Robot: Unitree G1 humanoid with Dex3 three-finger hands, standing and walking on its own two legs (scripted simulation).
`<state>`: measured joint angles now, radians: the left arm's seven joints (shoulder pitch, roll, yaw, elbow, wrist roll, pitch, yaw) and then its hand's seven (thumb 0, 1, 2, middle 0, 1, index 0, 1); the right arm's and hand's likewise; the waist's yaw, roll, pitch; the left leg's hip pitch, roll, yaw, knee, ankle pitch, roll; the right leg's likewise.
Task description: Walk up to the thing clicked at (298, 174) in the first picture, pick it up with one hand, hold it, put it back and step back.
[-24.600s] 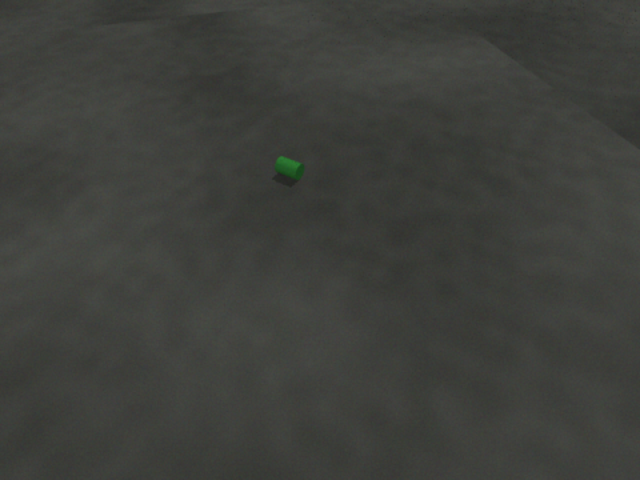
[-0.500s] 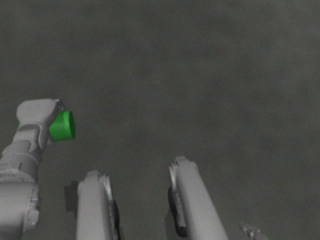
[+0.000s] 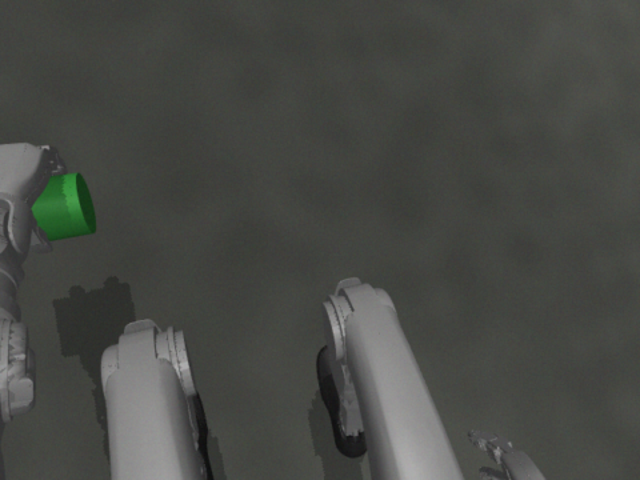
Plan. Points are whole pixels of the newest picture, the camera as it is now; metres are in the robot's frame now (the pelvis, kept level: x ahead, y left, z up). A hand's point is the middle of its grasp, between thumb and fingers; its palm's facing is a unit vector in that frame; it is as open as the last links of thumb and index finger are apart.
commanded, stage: crouch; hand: left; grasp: from above
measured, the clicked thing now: (34, 211) +0.48 +0.28 -0.20
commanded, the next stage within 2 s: lower in 0.46 s
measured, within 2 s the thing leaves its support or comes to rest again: neither
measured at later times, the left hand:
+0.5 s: hand (44, 207) +0.49 +0.28 -0.22, palm faces -0.47 -0.02 -0.88, open 10.5 cm
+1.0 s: hand (58, 214) +0.50 +0.28 -0.27, palm faces -0.49 -0.04 -0.87, open 10.4 cm
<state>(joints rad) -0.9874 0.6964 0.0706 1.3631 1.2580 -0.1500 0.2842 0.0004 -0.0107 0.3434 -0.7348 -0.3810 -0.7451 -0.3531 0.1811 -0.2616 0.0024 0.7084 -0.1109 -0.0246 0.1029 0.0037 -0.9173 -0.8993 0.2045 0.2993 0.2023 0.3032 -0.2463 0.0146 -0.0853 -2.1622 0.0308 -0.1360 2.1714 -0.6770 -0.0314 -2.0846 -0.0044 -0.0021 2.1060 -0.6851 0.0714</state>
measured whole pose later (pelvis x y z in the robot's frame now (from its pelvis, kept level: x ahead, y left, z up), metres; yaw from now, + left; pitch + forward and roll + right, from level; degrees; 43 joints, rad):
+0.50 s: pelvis -0.01 +0.00 -0.05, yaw -2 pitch +36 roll -9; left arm -1.08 0.81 0.10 1.47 1.32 -0.20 0.32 0.00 0.01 0.30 -0.73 -0.39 -0.74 -0.36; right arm 0.19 -0.27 0.09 0.70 -0.14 -0.02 0.12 0.00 -0.92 -0.90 0.21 0.30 0.20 0.30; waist -0.30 0.00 -0.01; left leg -2.31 0.01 -0.16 2.33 -0.65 -0.03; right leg -2.22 0.01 -0.01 2.25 -0.67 0.07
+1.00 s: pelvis +0.00 +0.00 -0.08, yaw -4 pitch +35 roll -10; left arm -1.09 0.89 0.12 1.52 1.34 -0.25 0.36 0.00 0.01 0.28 -0.75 -0.35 -0.76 -0.33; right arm 0.16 -0.29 0.14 0.67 -0.17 -0.02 0.14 0.00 -0.92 -0.90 0.20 0.30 0.20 0.30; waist -0.32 -0.04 0.05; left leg -2.37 0.01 -0.21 2.44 -0.68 -0.04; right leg -2.26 0.02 -0.03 2.33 -0.68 0.08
